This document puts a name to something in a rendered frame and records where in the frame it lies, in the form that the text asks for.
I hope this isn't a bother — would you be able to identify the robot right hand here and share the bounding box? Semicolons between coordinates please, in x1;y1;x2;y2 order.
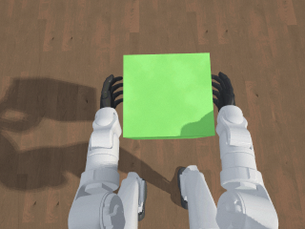
211;72;236;112

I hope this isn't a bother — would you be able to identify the robot right forearm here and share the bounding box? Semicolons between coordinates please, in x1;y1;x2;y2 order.
215;105;278;229

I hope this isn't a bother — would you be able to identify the robot right thigh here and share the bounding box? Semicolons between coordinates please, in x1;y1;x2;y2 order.
179;170;220;229

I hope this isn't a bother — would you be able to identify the robot right upper arm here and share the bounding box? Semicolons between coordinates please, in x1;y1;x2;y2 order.
215;190;278;229

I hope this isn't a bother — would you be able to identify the robot left forearm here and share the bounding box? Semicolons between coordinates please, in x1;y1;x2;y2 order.
68;107;122;228

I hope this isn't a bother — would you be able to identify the right robot shin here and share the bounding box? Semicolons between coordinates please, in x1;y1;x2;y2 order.
183;165;204;200

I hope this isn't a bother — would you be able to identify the carton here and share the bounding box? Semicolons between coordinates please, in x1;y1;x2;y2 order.
123;52;215;139

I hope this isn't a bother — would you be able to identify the robot left hand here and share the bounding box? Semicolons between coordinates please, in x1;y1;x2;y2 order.
100;74;124;109

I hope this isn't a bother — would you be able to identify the robot left upper arm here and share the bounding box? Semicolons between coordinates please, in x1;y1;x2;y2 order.
69;192;126;229

